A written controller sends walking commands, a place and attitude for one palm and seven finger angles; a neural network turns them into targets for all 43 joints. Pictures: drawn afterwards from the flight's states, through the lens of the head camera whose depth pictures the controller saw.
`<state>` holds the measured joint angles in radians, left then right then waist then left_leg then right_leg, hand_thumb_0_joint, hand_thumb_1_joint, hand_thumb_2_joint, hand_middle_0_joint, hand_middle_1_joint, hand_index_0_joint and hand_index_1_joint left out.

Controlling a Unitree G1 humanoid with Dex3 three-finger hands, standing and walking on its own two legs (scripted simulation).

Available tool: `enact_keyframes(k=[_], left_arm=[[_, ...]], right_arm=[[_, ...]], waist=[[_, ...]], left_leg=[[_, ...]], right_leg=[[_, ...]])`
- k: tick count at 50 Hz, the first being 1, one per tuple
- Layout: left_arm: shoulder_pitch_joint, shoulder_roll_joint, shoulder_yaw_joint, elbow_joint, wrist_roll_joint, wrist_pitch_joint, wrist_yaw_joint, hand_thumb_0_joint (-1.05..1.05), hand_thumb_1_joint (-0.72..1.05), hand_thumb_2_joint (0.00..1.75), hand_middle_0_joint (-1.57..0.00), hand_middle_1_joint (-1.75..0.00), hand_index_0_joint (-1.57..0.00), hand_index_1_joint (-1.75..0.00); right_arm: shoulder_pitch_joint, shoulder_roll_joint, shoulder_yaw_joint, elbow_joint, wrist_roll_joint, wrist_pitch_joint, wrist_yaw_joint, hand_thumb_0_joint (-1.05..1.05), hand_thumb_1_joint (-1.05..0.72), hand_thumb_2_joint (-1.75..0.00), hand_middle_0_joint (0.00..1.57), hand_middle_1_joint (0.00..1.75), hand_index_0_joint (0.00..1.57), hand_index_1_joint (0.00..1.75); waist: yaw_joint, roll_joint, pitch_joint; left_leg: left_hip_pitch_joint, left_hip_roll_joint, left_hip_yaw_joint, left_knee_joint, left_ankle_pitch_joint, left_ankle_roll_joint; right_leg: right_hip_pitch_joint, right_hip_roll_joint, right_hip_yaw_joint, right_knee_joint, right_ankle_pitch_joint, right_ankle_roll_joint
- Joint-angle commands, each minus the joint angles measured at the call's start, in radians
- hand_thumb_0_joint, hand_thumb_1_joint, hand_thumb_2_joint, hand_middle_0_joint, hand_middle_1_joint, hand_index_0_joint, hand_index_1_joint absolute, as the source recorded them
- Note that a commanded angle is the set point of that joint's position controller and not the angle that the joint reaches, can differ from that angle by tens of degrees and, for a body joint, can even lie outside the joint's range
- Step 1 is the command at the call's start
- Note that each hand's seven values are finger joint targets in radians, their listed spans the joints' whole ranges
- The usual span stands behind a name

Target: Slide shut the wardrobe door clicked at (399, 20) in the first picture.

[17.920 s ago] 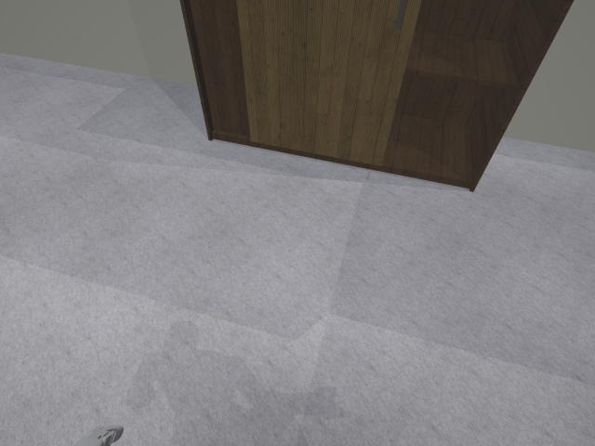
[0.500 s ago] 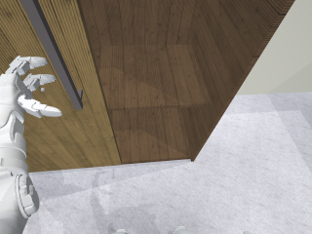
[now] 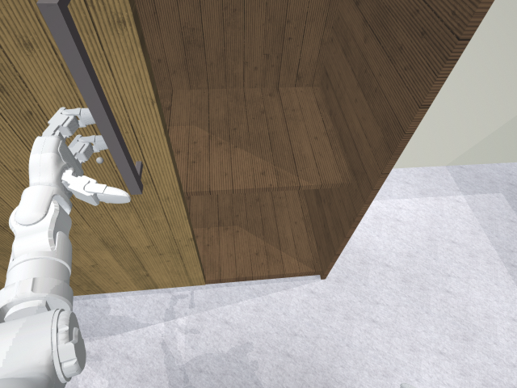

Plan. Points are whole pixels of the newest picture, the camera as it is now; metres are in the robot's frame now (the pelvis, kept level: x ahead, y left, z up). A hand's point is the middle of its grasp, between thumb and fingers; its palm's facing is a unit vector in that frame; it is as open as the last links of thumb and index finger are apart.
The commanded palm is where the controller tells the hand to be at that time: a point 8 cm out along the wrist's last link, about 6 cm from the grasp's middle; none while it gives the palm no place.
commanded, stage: feel for the door with the fingertips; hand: left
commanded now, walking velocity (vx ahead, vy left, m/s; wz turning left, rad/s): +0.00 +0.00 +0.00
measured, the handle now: (109, 112) +0.48 +0.22 +0.15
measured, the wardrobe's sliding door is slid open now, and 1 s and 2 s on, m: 0.45 0.45 0.45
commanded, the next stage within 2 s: slide the fingers in behind the handle in 0.24 s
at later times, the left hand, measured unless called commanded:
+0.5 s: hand (96, 153) +0.44 +0.25 +0.11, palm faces +0.08 -1.00 -0.01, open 13.6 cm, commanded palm +0.42 +0.29 +0.10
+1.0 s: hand (106, 161) +0.43 +0.23 +0.10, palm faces +0.09 -1.00 +0.00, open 14.0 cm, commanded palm +0.40 +0.27 +0.10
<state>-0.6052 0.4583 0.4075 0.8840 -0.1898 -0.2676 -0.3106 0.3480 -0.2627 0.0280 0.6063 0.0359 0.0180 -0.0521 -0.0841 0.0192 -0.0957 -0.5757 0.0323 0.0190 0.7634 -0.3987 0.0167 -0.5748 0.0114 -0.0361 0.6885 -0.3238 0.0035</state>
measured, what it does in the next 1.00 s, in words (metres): stands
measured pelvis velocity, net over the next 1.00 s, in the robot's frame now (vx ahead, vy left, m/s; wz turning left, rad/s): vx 0.00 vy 0.00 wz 0.00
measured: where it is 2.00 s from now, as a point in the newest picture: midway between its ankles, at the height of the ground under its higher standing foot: outside the picture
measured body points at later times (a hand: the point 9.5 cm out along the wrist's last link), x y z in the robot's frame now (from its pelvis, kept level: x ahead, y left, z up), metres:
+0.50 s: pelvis -0.01 +0.00 +0.00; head +0.07 +0.01 +0.44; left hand +0.43 +0.30 +0.11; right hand +0.03 -0.27 -0.12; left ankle -0.02 +0.10 -0.71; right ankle +0.00 -0.13 -0.71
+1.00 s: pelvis +0.00 +0.00 +0.00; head +0.06 +0.01 +0.45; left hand +0.42 +0.29 +0.10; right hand +0.07 -0.26 -0.11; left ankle -0.02 +0.10 -0.71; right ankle +0.00 -0.13 -0.71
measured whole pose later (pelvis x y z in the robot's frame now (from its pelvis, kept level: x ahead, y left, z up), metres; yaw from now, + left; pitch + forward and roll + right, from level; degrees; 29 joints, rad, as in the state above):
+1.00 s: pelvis +0.00 +0.00 +0.00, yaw +0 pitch +12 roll -2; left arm -0.63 0.45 0.39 0.92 -0.19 -0.28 -0.28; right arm 0.35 -0.26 0.03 0.61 0.04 0.01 -0.05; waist -0.08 0.02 -0.09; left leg -0.58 0.03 0.01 0.77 -0.39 0.01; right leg -0.58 0.01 -0.04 0.69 -0.32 0.00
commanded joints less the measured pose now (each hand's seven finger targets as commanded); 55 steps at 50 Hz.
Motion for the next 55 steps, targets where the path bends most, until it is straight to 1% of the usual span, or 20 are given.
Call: enact_keyframes(k=[1, 3, 5, 9, 12, 15, 17, 19, 24, 26, 29, 35, 37, 40, 43, 46, 50, 51, 53, 55], left_arm=[[-0.412, 0.302, 0.055, -0.161, -0.014, -0.051, 0.012, 0.00, -0.50, 0.30, -0.30, -1.20, -0.30, -1.20], [-0.467, 0.301, 0.040, -0.143, -0.007, -0.061, 0.008, 0.00, -0.50, 0.30, -0.30, -1.20, -0.30, -1.20], [-0.473, 0.292, 0.030, -0.158, -0.003, -0.079, 0.001, 0.00, -0.50, 0.30, -0.30, -1.20, -0.30, -1.20], [-0.523, 0.259, 0.000, -0.093, -0.011, -0.082, -0.006, 0.00, -0.50, 0.30, -0.30, -1.20, -0.30, -1.20], [-0.578, 0.279, 0.001, -0.090, 0.002, -0.086, -0.001, 0.00, -0.50, 0.30, -0.30, -1.20, -0.30, -1.20], [-0.585, 0.310, 0.023, -0.046, 0.008, -0.085, 0.001, 0.00, -0.50, 0.30, -0.30, -1.20, -0.30, -1.20], [-0.634, 0.287, -0.008, -0.029, 0.012, -0.085, -0.003, 0.00, -0.50, 0.30, -0.30, -1.20, -0.30, -1.20], [-0.633, 0.309, 0.010, -0.024, 0.016, -0.089, -0.002, 0.00, -0.50, 0.30, -0.30, -1.20, -0.30, -1.20], [-0.560, 0.302, 0.015, -0.036, 0.006, -0.096, -0.016, 0.00, -0.50, 0.30, -0.30, -1.20, -0.30, -1.20], [-0.535, 0.320, 0.032, -0.022, 0.000, -0.092, -0.018, 0.00, -0.50, 0.30, -0.30, -1.20, -0.30, -1.20], [-0.514, 0.297, 0.012, -0.067, 0.000, -0.096, -0.017, 0.00, -0.50, 0.30, -0.30, -1.20, -0.30, -1.20], [-0.450, 0.305, 0.051, -0.171, -0.019, -0.102, 0.022, 0.00, -0.50, 0.30, -0.30, -1.20, -0.30, -1.20], [-0.417, 0.316, 0.065, -0.154, -0.015, -0.091, 0.033, 0.00, -0.50, 0.30, -0.30, -1.20, -0.30, -1.20], [-0.435, 0.342, 0.081, -0.209, 0.002, -0.100, 0.045, 0.00, -0.50, 0.30, -0.30, -1.20, -0.30, -1.20], [-0.404, 0.257, 0.027, -0.233, -0.011, -0.097, 0.039, 0.00, -0.50, 0.30, -0.30, -1.20, -0.30, -1.20], [-0.418, 0.251, 0.016, -0.166, -0.016, -0.074, 0.033, 0.00, -0.50, 0.30, -0.30, -1.20, -0.30, -1.20], [-0.444, 0.243, 0.007, -0.181, -0.013, -0.068, 0.035, 0.00, -0.50, 0.30, -0.30, -1.20, -0.30, -1.20], [-0.464, 0.212, -0.021, -0.208, -0.012, -0.073, 0.035, 0.00, -0.50, 0.30, -0.30, -1.20, -0.30, -1.20], [-0.457, 0.198, -0.028, -0.203, -0.014, -0.076, 0.042, 0.00, -0.50, 0.30, -0.30, -1.20, -0.30, -1.20], [-0.429, 0.212, -0.008, -0.232, -0.015, -0.081, 0.047, 0.00, -0.50, 0.30, -0.30, -1.20, -0.30, -1.20]], right_arm=[[0.071, -0.165, -0.056, -0.083, -0.002, -0.028, -0.014, 0.00, -0.90, -0.90, 0.20, 0.30, 0.20, 0.30], [0.071, -0.166, -0.055, -0.078, -0.002, -0.028, -0.016, 0.00, -0.90, -0.90, 0.20, 0.30, 0.20, 0.30], [0.074, -0.163, -0.057, -0.079, -0.004, -0.028, -0.014, 0.00, -0.90, -0.90, 0.20, 0.30, 0.20, 0.30], [0.085, -0.167, -0.054, -0.061, -0.004, -0.027, -0.014, 0.00, -0.90, -0.90, 0.20, 0.30, 0.20, 0.30], [0.091, -0.171, -0.055, -0.055, -0.008, -0.026, -0.015, 0.00, -0.90, -0.90, 0.20, 0.30, 0.20, 0.30], [0.108, -0.176, -0.057, -0.043, -0.009, -0.022, -0.015, 0.00, -0.90, -0.90, 0.20, 0.30, 0.20, 0.30], [0.110, -0.174, -0.054, -0.035, -0.008, -0.021, -0.016, 0.00, -0.90, -0.90, 0.20, 0.30, 0.20, 0.30], [0.121, -0.179, -0.056, -0.032, -0.012, -0.021, -0.016, 0.00, -0.90, -0.90, 0.20, 0.30, 0.20, 0.30], [0.120, -0.177, -0.057, -0.046, -0.012, -0.017, -0.009, 0.00, -0.90, -0.90, 0.20, 0.30, 0.20, 0.30], [0.114, -0.179, -0.054, -0.052, -0.008, -0.015, -0.009, 0.00, -0.90, -0.90, 0.20, 0.30, 0.20, 0.30], [0.103, -0.173, -0.055, -0.066, -0.005, -0.014, -0.009, 0.00, -0.90, -0.90, 0.20, 0.30, 0.20, 0.30], [0.086, -0.168, -0.058, -0.084, -0.002, -0.022, -0.008, 0.00, -0.90, -0.90, 0.20, 0.30, 0.20, 0.30], [0.082, -0.168, -0.057, -0.085, 0.001, -0.024, -0.010, 0.00, -0.90, -0.90, 0.20, 0.30, 0.20, 0.30], [0.078, -0.163, -0.057, -0.088, -0.003, -0.027, -0.011, 0.00, -0.90, -0.90, 0.20, 0.30, 0.20, 0.30], [0.069, -0.154, -0.059, -0.092, 0.000, -0.035, -0.010, 0.00, -0.90, -0.90, 0.20, 0.30, 0.20, 0.30], [0.070, -0.162, -0.056, -0.076, 0.003, -0.035, -0.013, 0.00, -0.90, -0.90, 0.20, 0.30, 0.20, 0.30], [0.071, -0.162, -0.058, -0.077, 0.001, -0.036, -0.012, 0.00, -0.90, -0.90, 0.20, 0.30, 0.20, 0.30], [0.065, -0.156, -0.059, -0.078, 0.000, -0.037, -0.011, 0.00, -0.90, -0.90, 0.20, 0.30, 0.20, 0.30], [0.067, -0.155, -0.060, -0.073, -0.001, -0.038, -0.009, 0.00, -0.90, -0.90, 0.20, 0.30, 0.20, 0.30], [0.068, -0.154, -0.063, -0.077, -0.004, -0.036, -0.005, 0.00, -0.90, -0.90, 0.20, 0.30, 0.20, 0.30]], waist=[[-0.010, 0.048, -0.312], [-0.021, 0.052, -0.296], [-0.015, 0.104, -0.344], [-0.035, 0.068, -0.298], [-0.039, 0.083, -0.337], [-0.045, 0.053, -0.340], [-0.061, 0.062, -0.312], [-0.054, 0.095, -0.332], [-0.036, 0.092, -0.366], [-0.029, 0.057, -0.338], [-0.025, 0.113, -0.331], [-0.005, 0.075, -0.367], [-0.006, 0.038, -0.326], [0.002, 0.091, -0.348], [-0.007, 0.077, -0.352], [-0.021, 0.062, -0.289], [-0.017, 0.048, -0.326], [-0.022, 0.089, -0.341], [-0.022, 0.065, -0.339], [-0.002, 0.085, -0.382]], left_leg=[[0.169, -0.017, -0.034, -0.083, 0.380, 0.006], [0.163, -0.016, -0.037, -0.083, 0.354, 0.006], [0.206, -0.016, -0.041, -0.073, 0.389, 0.001], [0.182, -0.015, -0.052, -0.069, 0.356, 0.001], [0.192, -0.016, -0.056, -0.068, 0.348, 0.000], [0.174, -0.014, -0.057, -0.061, 0.343, 0.004], [0.163, -0.015, -0.061, -0.064, 0.308, 0.004], [0.167, -0.017, -0.062, -0.060, 0.306, 0.004], [0.164, -0.020, -0.055, -0.061, 0.311, 0.007], [0.127, -0.019, -0.052, -0.070, 0.270, 0.008], [0.142, -0.021, -0.047, -0.074, 0.274, 0.008], [0.160, -0.018, -0.044, -0.088, 0.297, 0.008], [0.118, -0.019, -0.031, -0.092, 0.281, 0.011], [0.149, -0.020, -0.032, -0.092, 0.313, 0.010], [0.188, -0.016, -0.032, -0.088, 0.359, 0.006], [0.160, -0.015, -0.035, -0.094, 0.317, 0.004], [0.172, -0.019, -0.039, -0.087, 0.340, 0.005], [0.199, -0.020, -0.036, -0.082, 0.357, 0.005], [0.208, -0.017, -0.044, -0.080, 0.382, 0.001], [0.233, -0.017, -0.046, -0.072, 0.440, -0.002]], right_leg=[[0.166, 0.023, 0.008, -0.042, 0.344, -0.020], [0.143, 0.022, 0.007, -0.041, 0.319, -0.020], [0.136, 0.024, 0.010, -0.032, 0.322, -0.024], [0.100, 0.025, 0.004, -0.036, 0.289, -0.025], [0.094, 0.022, 0.006, -0.031, 0.277, -0.021], [0.090, 0.023, 0.007, -0.031, 0.276, -0.019], [0.063, 0.023, 0.006, -0.037, 0.244, -0.018], [0.062, 0.023, 0.008, -0.034, 0.235, -0.023], [0.096, 0.026, 0.008, -0.031, 0.247, -0.023], [0.106, 0.026, 0.008, -0.038, 0.225, -0.020], [0.104, 0.026, 0.009, -0.038, 0.225, -0.025], [0.158, 0.029, 0.010, -0.041, 0.252, -0.023], [0.175, 0.027, 0.014, -0.048, 0.265, -0.017], [0.187, 0.026, 0.018, -0.040, 0.292, -0.023], [0.175, 0.028, 0.011, -0.042, 0.319, -0.021], [0.142, 0.026, 0.006, -0.050, 0.288, -0.021], [0.159, 0.021, 0.008, -0.044, 0.310, -0.022], [0.149, 0.021, 0.010, -0.043, 0.318, -0.021], [0.142, 0.023, 0.004, -0.039, 0.324, -0.023], [0.164, 0.024, 0.006, -0.028, 0.359, -0.026]])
